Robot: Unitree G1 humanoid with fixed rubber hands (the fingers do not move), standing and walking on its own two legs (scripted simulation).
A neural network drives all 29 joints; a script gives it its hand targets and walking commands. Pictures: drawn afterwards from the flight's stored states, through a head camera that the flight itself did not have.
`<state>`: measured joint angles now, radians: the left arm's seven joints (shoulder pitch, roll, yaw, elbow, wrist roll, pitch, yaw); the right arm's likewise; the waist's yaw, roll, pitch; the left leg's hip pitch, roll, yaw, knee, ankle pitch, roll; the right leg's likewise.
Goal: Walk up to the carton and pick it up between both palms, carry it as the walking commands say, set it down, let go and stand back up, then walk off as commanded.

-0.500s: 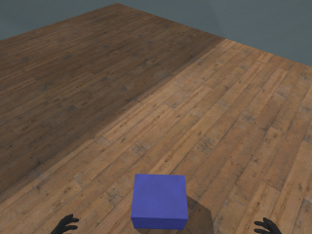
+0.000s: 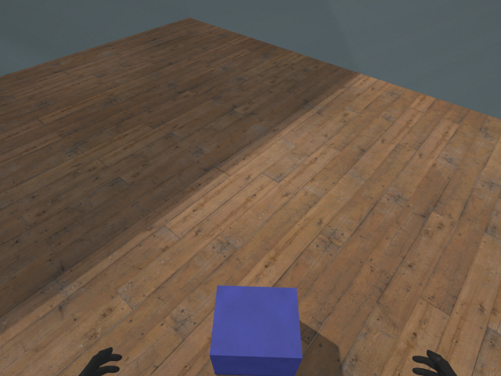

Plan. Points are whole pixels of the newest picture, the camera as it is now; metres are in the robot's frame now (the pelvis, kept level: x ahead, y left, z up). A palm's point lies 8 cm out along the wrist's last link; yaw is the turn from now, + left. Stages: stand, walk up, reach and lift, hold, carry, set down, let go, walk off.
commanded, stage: stand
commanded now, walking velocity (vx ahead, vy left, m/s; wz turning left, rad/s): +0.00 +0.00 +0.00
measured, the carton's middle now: (255, 331) +0.44 +0.03 -0.65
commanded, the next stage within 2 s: walk off in 0.80 s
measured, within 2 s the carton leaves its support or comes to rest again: neither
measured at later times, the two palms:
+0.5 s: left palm out of the picture +0.09 +0.30 -0.08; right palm out of the picture +0.14 -0.28 -0.07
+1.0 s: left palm out of the picture +0.08 +0.30 -0.09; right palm out of the picture +0.13 -0.29 -0.07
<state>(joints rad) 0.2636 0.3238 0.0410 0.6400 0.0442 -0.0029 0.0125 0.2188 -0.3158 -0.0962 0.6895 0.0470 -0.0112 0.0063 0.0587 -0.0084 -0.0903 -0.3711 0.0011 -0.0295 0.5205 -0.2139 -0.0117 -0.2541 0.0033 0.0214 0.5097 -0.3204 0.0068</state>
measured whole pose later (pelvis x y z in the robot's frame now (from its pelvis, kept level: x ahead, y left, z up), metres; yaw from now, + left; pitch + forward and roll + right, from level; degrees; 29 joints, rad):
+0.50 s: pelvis -0.01 +0.00 +0.00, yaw +0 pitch +2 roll -1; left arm 0.27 0.34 0.05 0.70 0.04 -0.02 0.01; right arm 0.22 -0.33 -0.10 0.71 0.05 -0.02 0.01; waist 0.06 -0.01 -0.09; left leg -0.37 0.00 -0.03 0.52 -0.20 -0.01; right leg -0.25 0.00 0.02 0.51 -0.30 0.01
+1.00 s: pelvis -0.02 +0.00 +0.00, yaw +0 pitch +2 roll -1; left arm 0.27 0.35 0.05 0.73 0.04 -0.03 0.01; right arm 0.22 -0.34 -0.10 0.74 0.05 -0.03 0.01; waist 0.06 -0.01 -0.10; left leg -0.37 0.00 -0.03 0.52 -0.19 -0.01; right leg -0.25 0.00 0.02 0.51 -0.30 0.01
